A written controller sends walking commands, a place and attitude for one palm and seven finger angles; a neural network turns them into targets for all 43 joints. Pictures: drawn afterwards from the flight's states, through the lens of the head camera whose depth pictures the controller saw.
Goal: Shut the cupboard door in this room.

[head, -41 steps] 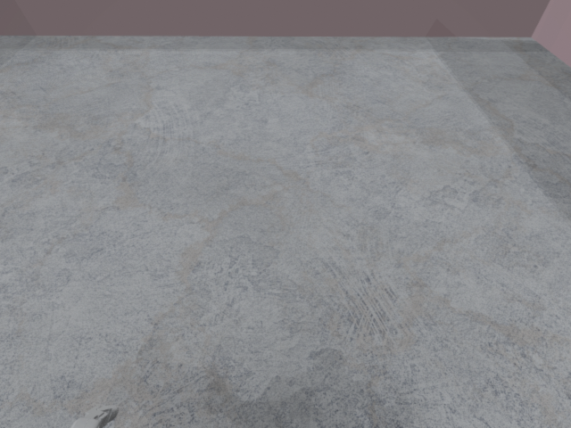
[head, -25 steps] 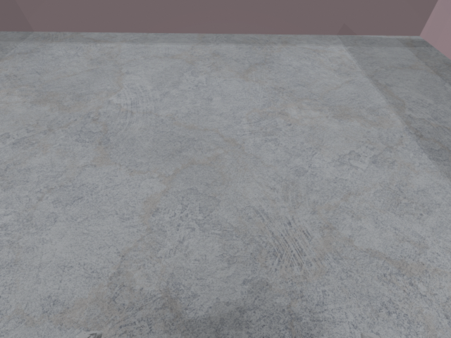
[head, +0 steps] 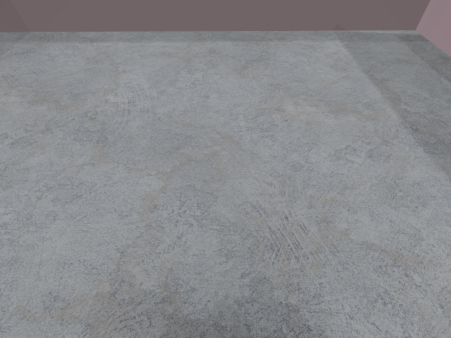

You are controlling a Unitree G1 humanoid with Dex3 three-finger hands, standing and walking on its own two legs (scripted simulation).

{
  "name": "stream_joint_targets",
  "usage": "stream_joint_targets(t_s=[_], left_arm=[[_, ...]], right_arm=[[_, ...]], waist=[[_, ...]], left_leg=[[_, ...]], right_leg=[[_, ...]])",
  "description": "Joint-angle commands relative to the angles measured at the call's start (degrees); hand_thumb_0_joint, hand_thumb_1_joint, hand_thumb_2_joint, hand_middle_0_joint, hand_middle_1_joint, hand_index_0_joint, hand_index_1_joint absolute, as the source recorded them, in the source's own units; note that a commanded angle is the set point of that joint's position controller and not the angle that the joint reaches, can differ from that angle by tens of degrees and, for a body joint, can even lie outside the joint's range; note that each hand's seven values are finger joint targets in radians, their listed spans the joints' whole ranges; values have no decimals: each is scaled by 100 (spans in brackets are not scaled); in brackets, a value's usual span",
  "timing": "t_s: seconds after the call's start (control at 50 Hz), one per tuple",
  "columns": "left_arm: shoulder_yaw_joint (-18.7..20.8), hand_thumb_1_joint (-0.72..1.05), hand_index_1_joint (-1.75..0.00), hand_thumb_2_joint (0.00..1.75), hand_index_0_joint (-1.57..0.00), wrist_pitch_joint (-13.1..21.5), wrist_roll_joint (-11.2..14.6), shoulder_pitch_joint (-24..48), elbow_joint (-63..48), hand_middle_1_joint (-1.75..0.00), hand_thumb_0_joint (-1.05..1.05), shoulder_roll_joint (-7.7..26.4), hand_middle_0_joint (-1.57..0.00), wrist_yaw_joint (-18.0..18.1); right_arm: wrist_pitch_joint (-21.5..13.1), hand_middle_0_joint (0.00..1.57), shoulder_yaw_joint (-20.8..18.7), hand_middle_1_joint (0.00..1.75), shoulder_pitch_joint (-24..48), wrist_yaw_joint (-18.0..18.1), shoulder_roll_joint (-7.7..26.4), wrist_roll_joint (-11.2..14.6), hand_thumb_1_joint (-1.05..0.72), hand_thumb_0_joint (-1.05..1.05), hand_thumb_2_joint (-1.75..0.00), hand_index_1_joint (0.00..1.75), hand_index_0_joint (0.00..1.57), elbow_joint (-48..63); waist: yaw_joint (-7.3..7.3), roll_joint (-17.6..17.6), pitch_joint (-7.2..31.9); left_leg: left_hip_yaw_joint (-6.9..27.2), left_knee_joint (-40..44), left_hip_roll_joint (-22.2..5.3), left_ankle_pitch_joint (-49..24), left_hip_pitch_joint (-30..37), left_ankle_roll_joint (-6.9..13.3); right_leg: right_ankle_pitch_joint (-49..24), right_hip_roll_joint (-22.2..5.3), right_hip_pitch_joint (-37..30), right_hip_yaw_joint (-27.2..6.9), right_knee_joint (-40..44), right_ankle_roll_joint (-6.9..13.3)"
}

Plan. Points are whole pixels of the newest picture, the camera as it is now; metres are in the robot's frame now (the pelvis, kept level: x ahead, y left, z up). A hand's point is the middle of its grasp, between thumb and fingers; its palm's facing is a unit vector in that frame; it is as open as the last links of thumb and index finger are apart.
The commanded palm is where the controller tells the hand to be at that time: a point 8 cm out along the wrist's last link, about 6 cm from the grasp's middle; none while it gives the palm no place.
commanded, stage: stand and wait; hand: left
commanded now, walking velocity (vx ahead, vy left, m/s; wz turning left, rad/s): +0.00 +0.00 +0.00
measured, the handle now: out of the picture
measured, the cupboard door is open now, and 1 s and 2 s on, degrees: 89 89 89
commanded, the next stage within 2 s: turn or walk to find it in 0.08 s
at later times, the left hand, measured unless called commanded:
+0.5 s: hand out of the picture +0.03 +0.23 -0.19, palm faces +0.09 -0.97 -0.23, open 7.3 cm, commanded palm none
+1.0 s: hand out of the picture -0.03 +0.19 -0.16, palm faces +0.33 -0.90 -0.30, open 7.3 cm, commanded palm none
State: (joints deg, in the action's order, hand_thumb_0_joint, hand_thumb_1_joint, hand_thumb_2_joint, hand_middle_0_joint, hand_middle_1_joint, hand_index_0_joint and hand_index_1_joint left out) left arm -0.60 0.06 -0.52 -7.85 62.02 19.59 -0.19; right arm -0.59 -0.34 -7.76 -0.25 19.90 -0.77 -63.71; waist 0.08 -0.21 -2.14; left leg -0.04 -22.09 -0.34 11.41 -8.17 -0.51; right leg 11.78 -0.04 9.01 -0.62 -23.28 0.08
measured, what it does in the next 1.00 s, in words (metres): steps on the spot, turning left: right foot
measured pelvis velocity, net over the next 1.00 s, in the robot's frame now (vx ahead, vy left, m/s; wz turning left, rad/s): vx -0.04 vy -0.03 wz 0.32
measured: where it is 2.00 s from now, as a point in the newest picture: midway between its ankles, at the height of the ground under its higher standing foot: outside the picture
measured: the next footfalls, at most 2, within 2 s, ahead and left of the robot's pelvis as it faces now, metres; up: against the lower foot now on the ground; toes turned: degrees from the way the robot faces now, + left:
right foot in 0.88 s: +0.00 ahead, -0.12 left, +0.00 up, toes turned +14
left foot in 1.30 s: -0.09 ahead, +0.11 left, +0.00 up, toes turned +32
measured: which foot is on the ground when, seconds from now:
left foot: down 0.00-0.88, up 0.90-1.00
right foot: down 0.00-0.48, up 0.50-0.86, down 0.88-1.00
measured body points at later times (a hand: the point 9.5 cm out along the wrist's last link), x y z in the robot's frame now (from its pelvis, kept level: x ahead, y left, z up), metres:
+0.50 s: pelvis -0.01 +0.02 -0.02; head +0.00 +0.04 +0.43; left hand +0.03 +0.28 -0.17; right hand +0.06 -0.23 -0.16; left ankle +0.01 +0.12 -0.74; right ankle +0.01 -0.12 -0.74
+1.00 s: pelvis -0.04 -0.03 -0.01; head -0.03 -0.05 +0.44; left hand -0.05 +0.24 -0.13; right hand +0.08 -0.27 -0.16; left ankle -0.05 +0.11 -0.68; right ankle -0.03 -0.13 -0.74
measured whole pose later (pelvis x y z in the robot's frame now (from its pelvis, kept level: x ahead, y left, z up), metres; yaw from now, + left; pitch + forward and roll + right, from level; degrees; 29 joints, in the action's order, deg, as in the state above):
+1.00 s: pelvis -0.04 -0.03 -0.01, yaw +18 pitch -1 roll +1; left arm 1.6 -1.6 -1.0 -13.2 52.7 10.8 1.8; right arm 4.3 -5.7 -14.0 -0.8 14.9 -1.5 -55.9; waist 1.0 -2.7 -1.5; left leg 4.5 -59.3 3.7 20.1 -30.6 -1.8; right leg 18.2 -1.8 10.5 4.2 -29.4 1.0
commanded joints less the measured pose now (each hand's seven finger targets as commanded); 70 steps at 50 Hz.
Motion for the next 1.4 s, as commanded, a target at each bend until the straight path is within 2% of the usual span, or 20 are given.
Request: stream_joint_targets(t_s=[0.0, 0.22, 0.38, 0.42, 0.46, 0.48, 0.58, 0.68, 0.8, 0.82, 0.84, 0.86, 0.88, 0.96, 1.2, 1.26, 1.28, 1.3, 1.32, 1.38], left_arm=[[251, 90, -30, 90, -20, 144, -8, 311, -386, -30, 0, 1223, -20, 64], [202, 90, -30, 90, -20, -69, -11, -80, -430, -30, 0, 620, -20, 158], [364, 90, -30, 90, -20, -120, -74, -108, -908, -30, 0, 773, -20, 243], [378, 90, -30, 90, -20, -143, -79, -29, -1030, -30, 0, 680, -20, 239], [323, 90, -30, 90, -20, -220, -32, 8, -1188, -30, 0, 225, -20, 196], [328, 90, -30, 90, -20, -223, -49, 187, -1262, -30, 0, 194, -20, 233], [388, 90, -30, 90, -20, -191, -37, -264, -1088, -30, 0, -45, -20, 162], [390, 90, -30, 90, -20, -171, 1, -104, -1195, -30, 0, -244, -20, 169], [442, 90, -30, 90, -20, -167, 33, -832, -1087, -30, 0, -220, -20, 206], [479, 90, -30, 90, -20, -145, 15, -1081, -1024, -30, 0, -147, -20, 219], [548, 90, -30, 90, -20, -108, -61, -1225, -1024, -30, 0, 194, -20, 246], [651, 90, -30, 90, -20, -62, -163, -1067, -1155, -30, 0, 741, -20, 277], [580, 90, -30, 90, -20, -86, -74, -748, -1319, -30, 0, 679, -20, 293], [445, 90, -30, 90, -20, 21, -57, -6, -1470, -30, 0, 99, -20, 254], [595, 90, -30, 90, -20, 6, -156, -1219, -1045, -30, 0, 474, -20, 252], [590, 90, -30, 90, -20, -32, -58, -978, -1040, -30, 0, 387, -20, 219], [546, 90, -30, 90, -20, -68, -4, -1075, -1209, -30, 0, 32, -20, 186], [428, 90, -30, 90, -20, -110, -38, -883, -1349, -30, 0, -210, -20, 204], [458, 90, -30, 90, -20, -183, -59, -696, -1328, -30, 0, -79, -20, 228], [528, 90, -30, 90, -20, -209, -62, -453, -1144, -30, 0, -94, -20, 154]], right_arm=[[-141, 20, -204, 30, 345, 89, 1174, 8, -90, 0, -90, 30, 20, 371], [58, 20, -86, 30, 19, 51, 452, -7, -90, 0, -90, 30, 20, 466], [221, 20, -256, 30, -424, 37, 223, 13, -90, 0, -90, 30, 20, 775], [204, 20, -282, 30, -658, 10, 147, 13, -90, 0, -90, 30, 20, 764], [152, 20, -390, 30, -838, -8, 622, -67, -90, 0, -90, 30, 20, 856], [132, 20, -435, 30, -930, 51, 687, -65, -90, 0, -90, 30, 20, 854], [99, 20, -451, 30, -565, 160, 408, -32, -90, 0, -90, 30, 20, 1053], [143, 20, -523, 30, -945, 174, 325, -47, -90, 0, -90, 30, 20, 1014], [248, 20, -610, 30, -593, 97, 360, -54, -90, 0, -90, 30, 20, 1191], [273, 20, -608, 30, -474, 76, 284, -30, -90, 0, -90, 30, 20, 1258], [305, 20, -590, 30, -492, 41, 18, 9, -90, 0, -90, 30, 20, 1328], [298, 20, -541, 30, -519, 38, -344, 6, -90, 0, -90, 30, 20, 1472], [308, 20, -626, 30, -274, 38, 26, -78, -90, 0, -90, 30, 20, 1463], [405, 20, -608, 30, -843, -68, -105, -56, -90, 0, -90, 30, 20, 1050], [261, 20, -358, 30, 52, -33, -363, 38, -90, 0, -90, 30, 20, 1274], [153, 20, -422, 30, -671, -21, -49, 17, -90, 0, -90, 30, 20, 1083], [87, 20, -543, 30, -895, 9, 550, -30, -90, 0, -90, 30, 20, 1092], [124, 20, -610, 30, -1130, 53, 858, 40, -90, 0, -90, 30, 20, 1028], [159, 20, -596, 30, -1122, 83, 728, 7, -90, 0, -90, 30, 20, 988], [120, 20, -465, 30, -481, 170, 314, -29, -90, 0, -90, 30, 20, 1143]], waist=[[3, 74, 284], [-51, 173, 191], [71, 987, 235], [175, 729, 261], [260, -1326, 34], [334, -1541, -60], [38, -733, 494], [260, -820, 668], [-36, -872, 662], [-162, -695, 616], [-211, 209, 560], [-233, 1807, 241], [-236, 1294, -24], [303, 912, -389], [-268, 1245, 267], [161, 558, 695], [242, -1075, 961], [297, -1710, 998], [340, -1014, 873], [155, -934, 293]], left_leg=[[586, 423, -600, -227, -19, 219], [613, -104, -492, -550, -700, 141], [137, -1623, -144, 778, -935, 8], [126, -1029, -258, 104, -481, 37], [2220, 319, -1356, -509, -549, 673], [3065, 902, -1742, -783, -676, 1096], [2086, 429, -1167, -983, -239, 1100], [2326, 310, -1114, -1462, 151, 1152], [2336, 253, -724, -564, -764, 798], [2162, 89, -500, 28, -1348, 578], [1611, -759, -20, 874, -2190, 232], [504, -2450, 670, 1668, -3174, -168], [658, -3464, 347, 1837, -2795, -96], [384, -4779, 123, 676, -2475, -195], [-435, -1894, -39, 1407, -1498, -220], [-307, -31, -175, -523, 182, -66], [1391, 147, -1565, -2459, 1208, 467], [2098, 7, -2353, -4655, 1219, 1107], [1562, -52, -2323, -4241, 884, 1294], [1175, 133, -1546, -3075, 148, 974]], right_leg=[[-4, -671, 142, -706, 582, 190], [-201, -858, 98, -467, 142, 50], [-893, -1847, 503, -739, 98, 738], [-662, -1642, 870, -288, -365, 503], [1266, -328, 1645, 668, -2054, -205], [2147, -124, 1785, 335, -3138, -227], [1469, -287, 1884, -25, -3609, -275], [1605, -131, 1671, 37, -2689, -323], [826, 83, 214, 211, -806, -247], [399, -13, -454, 214, -41, -210], [803, -805, -1009, -487, 602, 50], [1453, -2396, -866, -2331, 1255, 631], [1178, -2671, 384, -2158, 1280, 782], [41, -1545, 872, -488, 936, 531], [-3184, -1931, -566, 85, -330, 802], [-2369, -1577, 152, 685, -1584, 183], [310, -881, 1607, 1006, -2739, -253], [2678, -555, 2187, 613, -3513, -422], [2511, -664, 2032, 305, -3970, -341], [1518, -695, 2166, 119, -4298, -406]])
